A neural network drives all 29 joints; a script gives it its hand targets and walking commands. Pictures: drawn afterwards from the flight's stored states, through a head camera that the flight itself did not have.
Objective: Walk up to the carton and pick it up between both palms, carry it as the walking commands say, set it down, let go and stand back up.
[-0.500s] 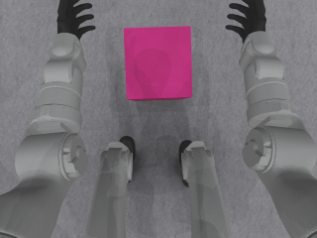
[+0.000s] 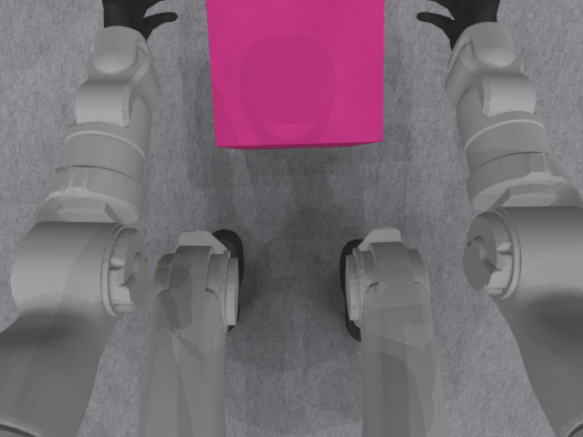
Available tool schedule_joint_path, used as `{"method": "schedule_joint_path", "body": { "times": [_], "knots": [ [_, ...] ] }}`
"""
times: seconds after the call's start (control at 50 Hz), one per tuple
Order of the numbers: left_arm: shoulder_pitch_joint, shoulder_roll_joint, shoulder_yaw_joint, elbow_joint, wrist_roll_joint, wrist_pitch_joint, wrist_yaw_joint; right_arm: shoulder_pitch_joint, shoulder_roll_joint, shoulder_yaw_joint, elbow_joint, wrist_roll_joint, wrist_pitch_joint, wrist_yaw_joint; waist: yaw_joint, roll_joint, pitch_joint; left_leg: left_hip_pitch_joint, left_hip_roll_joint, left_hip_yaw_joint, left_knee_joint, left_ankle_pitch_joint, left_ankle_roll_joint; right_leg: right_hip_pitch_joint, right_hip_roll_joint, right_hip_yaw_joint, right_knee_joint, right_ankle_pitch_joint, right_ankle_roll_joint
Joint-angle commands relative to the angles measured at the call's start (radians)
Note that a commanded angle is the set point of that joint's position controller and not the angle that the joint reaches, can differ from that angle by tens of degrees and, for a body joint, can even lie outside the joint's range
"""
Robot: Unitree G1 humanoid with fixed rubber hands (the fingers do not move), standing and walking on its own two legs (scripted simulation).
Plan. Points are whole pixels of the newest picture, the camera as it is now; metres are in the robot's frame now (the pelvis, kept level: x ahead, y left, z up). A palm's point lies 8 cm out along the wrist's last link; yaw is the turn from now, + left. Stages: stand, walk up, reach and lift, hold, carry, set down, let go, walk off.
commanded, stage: reach and lift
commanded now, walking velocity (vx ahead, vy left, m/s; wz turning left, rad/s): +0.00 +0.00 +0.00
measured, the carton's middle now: (294, 74) +0.52 -0.01 -0.30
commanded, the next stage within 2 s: none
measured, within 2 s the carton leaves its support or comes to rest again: leaves its support in 1.60 s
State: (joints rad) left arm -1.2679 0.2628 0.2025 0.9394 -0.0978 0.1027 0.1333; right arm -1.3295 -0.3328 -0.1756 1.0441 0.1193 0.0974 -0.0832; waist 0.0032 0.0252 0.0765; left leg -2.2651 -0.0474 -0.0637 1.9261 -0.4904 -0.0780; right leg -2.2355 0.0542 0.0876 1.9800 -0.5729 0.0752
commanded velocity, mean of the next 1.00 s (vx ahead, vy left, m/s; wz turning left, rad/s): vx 0.00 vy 0.00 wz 0.00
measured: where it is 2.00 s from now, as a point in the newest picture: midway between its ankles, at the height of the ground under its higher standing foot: (291, 301)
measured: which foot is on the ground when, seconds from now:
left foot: down 0.00-1.00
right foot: down 0.00-1.00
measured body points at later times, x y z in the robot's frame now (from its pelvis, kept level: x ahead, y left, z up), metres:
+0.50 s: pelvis -0.01 +0.00 -0.06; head +0.38 -0.02 +0.15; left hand +0.56 +0.17 -0.25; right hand +0.55 -0.19 -0.26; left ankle +0.12 +0.14 -0.39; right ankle +0.09 -0.14 -0.39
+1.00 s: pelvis -0.01 +0.00 -0.06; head +0.36 -0.02 +0.19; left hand +0.55 +0.14 -0.24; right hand +0.55 -0.17 -0.23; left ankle +0.12 +0.14 -0.39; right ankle +0.09 -0.14 -0.39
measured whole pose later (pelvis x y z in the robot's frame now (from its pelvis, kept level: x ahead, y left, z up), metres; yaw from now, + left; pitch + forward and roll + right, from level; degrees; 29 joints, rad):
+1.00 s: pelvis -0.01 +0.00 -0.06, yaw -1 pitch +37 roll +1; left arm -1.47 0.30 0.10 1.15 -0.19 0.05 0.12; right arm -1.53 -0.32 -0.10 1.20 0.15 0.06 -0.10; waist -0.01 0.02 0.36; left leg -2.29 -0.03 -0.06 2.16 -0.51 -0.08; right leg -2.26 0.04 0.07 2.22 -0.60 0.07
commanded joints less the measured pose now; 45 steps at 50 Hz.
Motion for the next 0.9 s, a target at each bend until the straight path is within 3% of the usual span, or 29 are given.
{"method": "schedule_joint_path", "body": {
  "times": [0.0,0.04,0.08,0.12,0.14,0.16,0.2,0.24,0.26,0.28,0.32,0.34,0.38,0.4,0.44,0.46,0.48,0.5,0.52,0.58,0.62,0.64,0.72,0.76,0.78,0.82,0.84,0.86,0.88],
  "knots": [
    [-0.285,0.109,-0.018,-0.051,-0.008,-0.025,-0.002,-0.262,-0.189,-0.074,-0.102,-0.048,-0.043,-0.022,-0.085,-0.006,-1.137,0.682,-0.001,0.142,-0.065,0.301,-0.011,0.586,-0.01,-0.17,-0.137,0.352,-0.005],
    [-0.334,0.141,-0.008,-0.007,-0.032,-0.022,-0.01,-0.266,-0.148,-0.03,-0.066,-0.029,-0.041,-0.023,-0.075,-0.031,-0.996,0.619,-0.011,0.153,-0.039,0.221,-0.003,0.508,-0.008,-0.164,-0.151,0.26,-0.003],
    [-0.329,0.138,-0.037,-0.015,-0.043,-0.032,-0.009,-0.321,-0.126,0.024,-0.091,0.013,-0.042,-0.016,-0.007,-0.003,-1.041,0.681,-0.004,0.153,-0.04,0.201,0.0,0.527,-0.018,-0.168,-0.115,0.231,-0.002],
    [-0.362,0.147,-0.029,0.027,-0.05,-0.042,-0.004,-0.359,-0.149,0.025,-0.08,0.023,-0.053,-0.009,-0.025,-0.069,-1.009,0.596,0.005,0.156,0.013,0.196,0.006,0.545,-0.017,-0.157,-0.08,0.233,0.001],
    [-0.363,0.163,-0.007,0.057,-0.031,-0.043,-0.004,-0.351,-0.119,0.06,-0.016,0.046,-0.044,-0.011,0.013,-0.046,-1.021,0.57,0.006,0.185,0.024,0.19,-0.003,0.619,-0.025,-0.129,-0.073,0.245,-0.007],
    [-0.307,0.153,-0.019,0.131,-0.05,-0.037,-0.009,-0.331,-0.132,0.064,-0.011,0.026,-0.042,-0.011,-0.023,-0.073,-0.995,0.541,0.006,0.165,0.029,0.186,0.001,0.627,-0.021,-0.139,-0.063,0.261,-0.003],
    [-0.375,0.214,0.003,-0.01,-0.032,-0.063,-0.011,-0.397,-0.14,0.054,-0.147,0.052,-0.053,-0.021,0.02,-0.067,-1.105,0.619,0.008,0.168,0.061,0.247,0.008,0.626,-0.019,-0.133,-0.043,0.313,0.006],
    [-0.445,0.238,-0.017,0.008,-0.053,-0.074,0.0,-0.391,-0.184,0.061,-0.083,0.064,-0.06,-0.024,-0.002,-0.063,-1.092,0.647,0.017,0.157,0.089,0.277,0.011,0.568,-0.021,-0.136,-0.012,0.319,0.004],
    [-0.437,0.269,-0.027,-0.003,-0.058,-0.076,0.004,-0.399,-0.16,0.094,-0.081,0.093,-0.05,-0.028,0.034,-0.061,-1.162,0.728,0.019,0.155,0.077,0.258,0.011,0.609,-0.026,-0.148,-0.005,0.285,0.008],
    [-0.463,0.224,-0.07,0.032,-0.092,-0.073,0.003,-0.395,-0.144,0.121,-0.051,0.114,-0.055,-0.028,-0.012,-0.068,-1.123,0.682,0.023,0.15,0.093,0.269,0.012,0.628,-0.025,-0.147,0.005,0.318,-0.003],
    [-0.485,0.224,-0.077,-0.023,-0.115,-0.075,0.002,-0.434,-0.216,0.085,-0.099,0.091,-0.067,-0.043,-0.013,-0.036,-1.168,0.714,0.009,0.155,0.127,0.317,-0.003,0.621,-0.023,-0.152,0.026,0.346,-0.01],
    [-0.488,0.182,-0.111,0.008,-0.143,-0.073,-0.005,-0.422,-0.198,0.092,-0.099,0.114,-0.07,-0.045,-0.043,-0.006,-1.183,0.783,0.013,0.15,0.144,0.363,0.001,0.625,-0.024,-0.16,0.022,0.372,-0.006],
    [-0.513,0.199,-0.122,-0.034,-0.155,-0.077,-0.003,-0.421,-0.171,0.107,-0.118,0.138,-0.066,-0.044,-0.025,0.026,-1.226,0.836,0.01,0.142,0.152,0.408,-0.004,0.608,-0.019,-0.159,0.043,0.398,-0.011],
    [-0.492,0.206,-0.118,-0.013,-0.159,-0.067,-0.003,-0.398,-0.192,0.137,-0.062,0.134,-0.059,-0.038,-0.029,0.0,-1.209,0.803,0.008,0.156,0.162,0.365,-0.005,0.669,-0.019,-0.163,0.052,0.384,-0.016],
    [-0.481,0.217,-0.132,-0.007,-0.193,-0.064,0.005,-0.45,-0.203,0.132,-0.151,0.141,-0.053,-0.05,-0.023,-0.029,-1.336,0.893,0.017,0.139,0.167,0.408,-0.003,0.754,-0.026,-0.169,0.079,0.429,-0.004],
    [-0.456,0.205,-0.149,0.021,-0.209,-0.053,0.0,-0.409,-0.195,0.094,-0.098,0.125,-0.045,-0.056,-0.065,-0.03,-1.258,0.874,0.016,0.131,0.159,0.393,0.005,0.722,-0.025,-0.181,0.07,0.405,-0.004],
    [-0.405,0.193,-0.123,0.063,-0.188,-0.052,-0.001,-0.389,-0.23,0.074,-0.088,0.102,-0.05,-0.052,-0.047,-0.02,-1.18,0.852,0.015,0.137,0.16,0.384,0.004,0.655,-0.02,-0.176,0.056,0.373,-0.002],
    [-0.41,0.159,-0.13,0.044,-0.19,-0.049,-0.006,-0.35,-0.195,0.094,-0.044,0.089,-0.046,-0.046,-0.066,-0.037,-1.128,0.774,0.008,0.142,0.154,0.374,0.001,0.672,-0.021,-0.165,0.051,0.397,-0.012],
    [-0.438,0.194,-0.099,0.035,-0.175,-0.052,-0.007,-0.406,-0.192,0.088,-0.13,0.092,-0.059,-0.045,-0.045,-0.064,-1.152,0.782,0.017,0.131,0.162,0.373,0.012,0.704,-0.026,-0.16,0.067,0.413,-0.007],
    [-0.446,0.236,-0.106,0.025,-0.15,-0.065,0.008,-0.415,-0.204,0.092,-0.12,0.102,-0.065,-0.044,-0.041,-0.064,-1.153,0.786,0.015,0.137,0.159,0.361,0.01,0.677,-0.017,-0.163,0.065,0.406,-0.008],
    [-0.41,0.192,-0.093,0.093,-0.156,-0.055,0.005,-0.457,-0.173,0.125,-0.087,0.12,-0.054,-0.035,0.015,-0.053,-1.094,0.779,0.003,0.14,0.142,0.337,0.019,0.658,-0.014,-0.166,0.066,0.341,-0.002],
    [-0.458,0.165,-0.128,0.066,-0.17,-0.049,-0.004,-0.461,-0.17,0.12,-0.097,0.125,-0.048,-0.031,-0.009,-0.03,-1.06,0.777,0.019,0.13,0.139,0.293,0.021,0.613,-0.022,-0.157,0.058,0.306,-0.009],
    [-0.522,0.228,-0.071,0.091,-0.125,-0.057,-0.011,-0.502,-0.111,0.155,-0.034,0.149,-0.036,-0.017,0.041,-0.058,-0.944,0.637,0.017,0.162,0.128,0.184,0.028,0.607,-0.014,-0.129,0.036,0.219,-0.009],
    [-0.537,0.23,-0.081,0.066,-0.131,-0.061,-0.006,-0.477,-0.141,0.129,0.046,0.118,-0.034,-0.027,0.011,-0.065,-0.984,0.64,0.019,0.177,0.135,0.186,0.013,0.633,-0.017,-0.128,0.031,0.239,-0.013],
    [-0.463,0.238,-0.054,0.156,-0.118,-0.059,-0.007,-0.458,-0.142,0.111,0.042,0.107,-0.036,-0.03,0.022,-0.053,-0.938,0.606,0.014,0.163,0.126,0.168,0.021,0.621,-0.01,-0.13,0.037,0.215,-0.004],
    [-0.528,0.214,-0.063,0.074,-0.109,-0.069,-0.01,-0.482,-0.091,0.14,-0.014,0.109,-0.048,-0.029,0.008,-0.06,-0.992,0.618,0.016,0.151,0.142,0.2,0.023,0.639,-0.013,-0.115,0.035,0.27,-0.008],
    [-0.525,0.162,-0.102,0.11,-0.115,-0.071,-0.011,-0.501,-0.119,0.12,0.006,0.103,-0.053,-0.03,-0.004,-0.005,-0.943,0.63,0.013,0.154,0.126,0.216,0.012,0.592,-0.01,-0.122,0.018,0.268,-0.014],
    [-0.517,0.128,-0.12,0.091,-0.123,-0.073,-0.019,-0.468,-0.096,0.103,0.031,0.081,-0.061,-0.029,-0.038,-0.009,-0.935,0.64,0.004,0.148,0.121,0.235,0.009,0.584,-0.003,-0.142,0.024,0.281,-0.016],
    [-0.5,0.113,-0.126,0.114,-0.121,-0.067,-0.017,-0.431,-0.103,0.097,0.082,0.067,-0.056,-0.023,-0.04,0.002,-0.904,0.684,0.002,0.143,0.117,0.22,0.0,0.53,0.0,-0.147,0.02,0.245,-0.018]
  ]
}}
